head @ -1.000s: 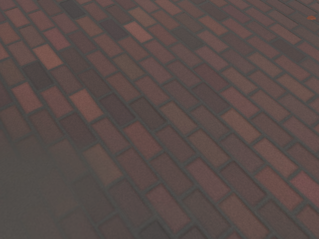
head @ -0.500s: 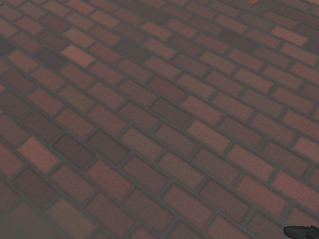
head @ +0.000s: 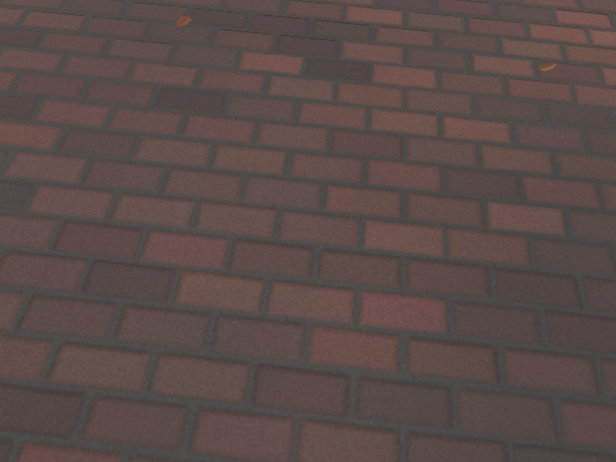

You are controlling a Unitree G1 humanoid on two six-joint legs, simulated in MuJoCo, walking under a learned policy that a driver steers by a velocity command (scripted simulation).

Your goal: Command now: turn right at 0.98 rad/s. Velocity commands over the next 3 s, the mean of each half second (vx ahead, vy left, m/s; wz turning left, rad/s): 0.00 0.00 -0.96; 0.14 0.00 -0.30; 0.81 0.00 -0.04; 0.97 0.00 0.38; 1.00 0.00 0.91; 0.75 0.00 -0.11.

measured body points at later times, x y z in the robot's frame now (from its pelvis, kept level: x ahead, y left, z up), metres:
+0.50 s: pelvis +0.02 -0.04 -0.01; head +0.06 -0.08 +0.44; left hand +0.32 +0.14 -0.07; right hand +0.06 -0.38 -0.11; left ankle +0.14 +0.07 -0.71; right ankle -0.01 -0.14 -0.74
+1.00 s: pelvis +0.06 -0.06 -0.01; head +0.06 -0.07 +0.44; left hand +0.29 +0.12 -0.12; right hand +0.00 -0.35 -0.12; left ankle +0.13 +0.05 -0.72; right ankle -0.06 -0.11 -0.75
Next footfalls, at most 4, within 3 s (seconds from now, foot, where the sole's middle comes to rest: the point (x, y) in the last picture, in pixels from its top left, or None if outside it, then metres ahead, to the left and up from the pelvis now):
0.18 right None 0.03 -0.16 -0.78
0.60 left None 0.16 0.03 -0.78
0.94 right None -0.03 -0.13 -0.78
1.36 left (367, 434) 0.49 -0.13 -0.78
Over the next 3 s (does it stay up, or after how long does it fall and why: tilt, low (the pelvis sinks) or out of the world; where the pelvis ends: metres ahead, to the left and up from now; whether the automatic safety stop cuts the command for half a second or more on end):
stays up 1.57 -0.49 -0.01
